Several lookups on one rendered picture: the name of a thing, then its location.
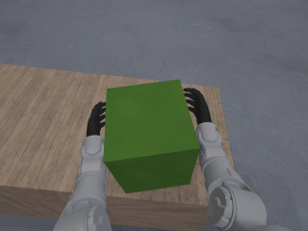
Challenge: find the carton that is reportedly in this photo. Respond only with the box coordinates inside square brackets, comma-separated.
[103, 79, 200, 193]

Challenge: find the right robot hand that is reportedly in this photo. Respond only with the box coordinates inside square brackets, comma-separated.
[183, 88, 212, 125]

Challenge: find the right robot forearm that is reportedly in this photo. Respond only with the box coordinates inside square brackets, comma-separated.
[195, 122, 267, 215]

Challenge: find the right robot upper arm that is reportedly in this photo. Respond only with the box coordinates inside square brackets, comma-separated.
[206, 185, 292, 231]

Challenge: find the pedestal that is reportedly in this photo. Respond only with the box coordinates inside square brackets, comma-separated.
[0, 64, 235, 231]

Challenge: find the left robot forearm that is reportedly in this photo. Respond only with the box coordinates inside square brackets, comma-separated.
[53, 135, 107, 231]

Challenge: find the left robot upper arm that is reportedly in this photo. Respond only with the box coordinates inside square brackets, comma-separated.
[53, 204, 113, 231]

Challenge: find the left robot hand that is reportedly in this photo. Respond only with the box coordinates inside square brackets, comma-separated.
[86, 101, 106, 137]

